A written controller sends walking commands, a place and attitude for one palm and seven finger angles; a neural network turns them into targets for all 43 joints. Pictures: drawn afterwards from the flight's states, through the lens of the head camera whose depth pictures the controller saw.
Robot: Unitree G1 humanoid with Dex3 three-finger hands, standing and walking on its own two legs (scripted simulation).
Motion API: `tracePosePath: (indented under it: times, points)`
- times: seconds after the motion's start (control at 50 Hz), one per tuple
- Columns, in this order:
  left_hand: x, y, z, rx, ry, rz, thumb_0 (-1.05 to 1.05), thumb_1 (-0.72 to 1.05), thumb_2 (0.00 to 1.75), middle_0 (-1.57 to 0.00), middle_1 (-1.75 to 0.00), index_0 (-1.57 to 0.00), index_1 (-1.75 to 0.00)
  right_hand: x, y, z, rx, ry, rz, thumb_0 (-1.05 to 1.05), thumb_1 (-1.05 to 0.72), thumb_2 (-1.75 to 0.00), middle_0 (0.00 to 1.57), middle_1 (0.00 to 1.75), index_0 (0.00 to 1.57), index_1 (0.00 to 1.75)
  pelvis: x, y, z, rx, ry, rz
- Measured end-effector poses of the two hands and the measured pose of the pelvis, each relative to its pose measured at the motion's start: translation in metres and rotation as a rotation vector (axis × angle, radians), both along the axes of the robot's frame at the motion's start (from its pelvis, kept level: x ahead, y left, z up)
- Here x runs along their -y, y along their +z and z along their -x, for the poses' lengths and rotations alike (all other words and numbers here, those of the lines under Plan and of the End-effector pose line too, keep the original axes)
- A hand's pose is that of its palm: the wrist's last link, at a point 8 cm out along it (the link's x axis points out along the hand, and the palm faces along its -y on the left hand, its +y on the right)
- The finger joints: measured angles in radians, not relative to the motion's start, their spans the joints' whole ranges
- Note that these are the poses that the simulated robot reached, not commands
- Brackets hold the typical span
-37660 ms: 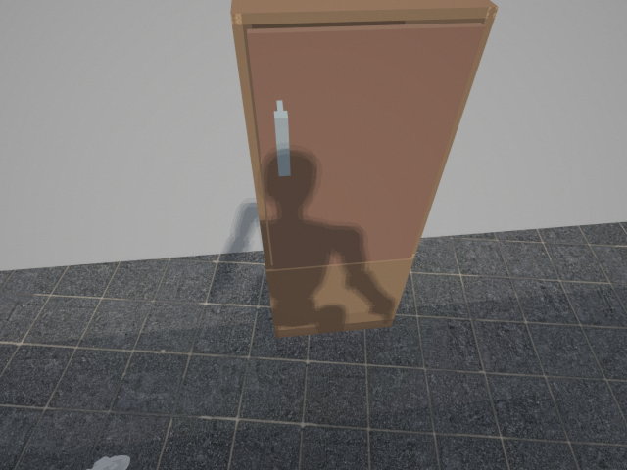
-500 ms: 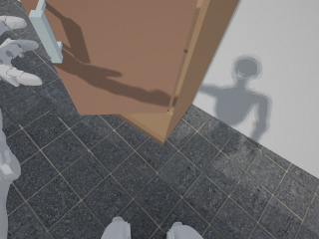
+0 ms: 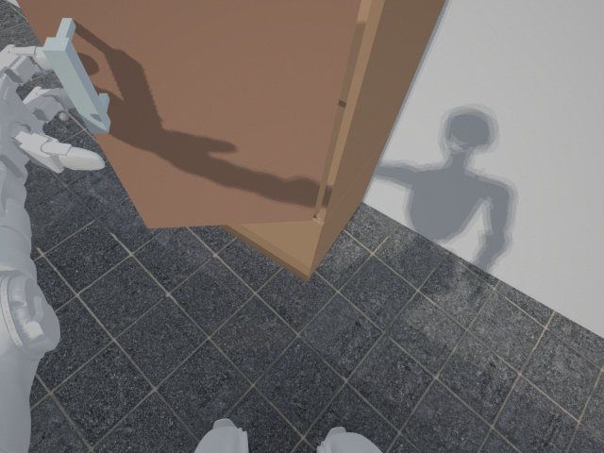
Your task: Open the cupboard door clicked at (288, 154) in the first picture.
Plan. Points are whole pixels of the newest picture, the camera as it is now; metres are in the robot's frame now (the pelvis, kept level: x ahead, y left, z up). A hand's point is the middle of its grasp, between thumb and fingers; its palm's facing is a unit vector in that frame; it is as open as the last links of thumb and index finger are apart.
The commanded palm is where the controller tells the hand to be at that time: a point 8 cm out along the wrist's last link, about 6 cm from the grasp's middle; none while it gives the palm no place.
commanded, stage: slide the fingers in behind the handle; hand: left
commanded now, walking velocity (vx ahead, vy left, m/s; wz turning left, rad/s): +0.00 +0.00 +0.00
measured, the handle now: (84, 79) +0.56 +0.23 +0.13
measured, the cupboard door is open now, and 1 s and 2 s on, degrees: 39 40 43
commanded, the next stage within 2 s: close the thumb around the handle in 0.86 s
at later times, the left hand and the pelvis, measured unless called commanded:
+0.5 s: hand (96, 118) +0.50 +0.21 +0.12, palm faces +0.03 -1.00 +0.01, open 14.0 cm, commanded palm +0.48 +0.26 +0.12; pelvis +0.00 -0.01 +0.00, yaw +0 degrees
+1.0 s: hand (84, 122) +0.49 +0.22 +0.13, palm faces +0.03 -1.00 +0.01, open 14.0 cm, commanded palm +0.47 +0.27 +0.12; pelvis +0.00 -0.01 +0.00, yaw +0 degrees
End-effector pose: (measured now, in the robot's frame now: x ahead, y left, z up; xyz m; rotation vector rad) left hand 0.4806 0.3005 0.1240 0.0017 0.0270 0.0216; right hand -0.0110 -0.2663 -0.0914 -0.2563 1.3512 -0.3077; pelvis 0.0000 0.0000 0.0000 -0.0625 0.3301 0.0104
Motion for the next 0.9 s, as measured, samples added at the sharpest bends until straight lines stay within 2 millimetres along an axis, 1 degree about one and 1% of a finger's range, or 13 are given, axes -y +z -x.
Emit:
tracePosePath:
  times: [0.06,0.14,0.24,0.42,0.72,0.9]
  points:
    - [0.007,0.001,0.000,0.018,-0.010,0.012,-0.01,-0.50,0.30,-0.30,-1.20,-0.29,-1.20,0.002,0.000,-0.006,0.010,0.005,0.000,0.00,-0.91,-0.90,0.21,0.30,0.20,0.30,0.001,0.000,-0.001,0.002,0.000,-0.002]
    - [0.015,-0.001,0.000,0.001,-0.018,0.017,-0.01,-0.50,0.30,-0.30,-1.20,-0.30,-1.20,0.005,0.000,-0.012,0.030,0.008,-0.002,0.00,-0.91,-0.90,0.21,0.30,0.20,0.30,0.002,0.001,-0.003,0.006,0.002,-0.004]
    - [0.021,0.000,0.002,-0.003,0.003,0.005,-0.01,-0.50,0.30,-0.29,-1.20,-0.30,-1.20,0.005,-0.002,-0.019,0.053,0.014,-0.012,0.00,-0.91,-0.90,0.21,0.30,0.20,0.30,0.003,0.001,-0.004,0.016,0.001,-0.007]
    - [0.035,0.001,0.004,0.004,-0.002,0.009,-0.01,-0.50,0.30,-0.29,-1.20,-0.30,-1.20,0.005,-0.005,-0.019,0.060,0.018,-0.031,0.00,-0.91,-0.90,0.21,0.30,0.20,0.30,0.006,0.002,-0.001,0.025,0.003,-0.012]
    - [0.037,0.001,0.008,0.006,0.006,0.009,-0.01,-0.50,0.30,-0.28,-1.19,-0.30,-1.20,0.009,-0.002,-0.002,0.047,-0.010,-0.023,0.00,-0.91,-0.90,0.21,0.30,0.20,0.30,0.009,0.003,0.001,0.035,-0.007,-0.016]
    - [0.030,0.003,0.011,0.015,0.015,0.014,-0.01,-0.50,0.30,-0.29,-1.19,-0.30,-1.20,0.009,-0.001,-0.002,0.051,-0.009,-0.013,0.01,-0.91,-0.90,0.21,0.30,0.20,0.30,0.007,0.003,0.003,0.041,-0.004,-0.014]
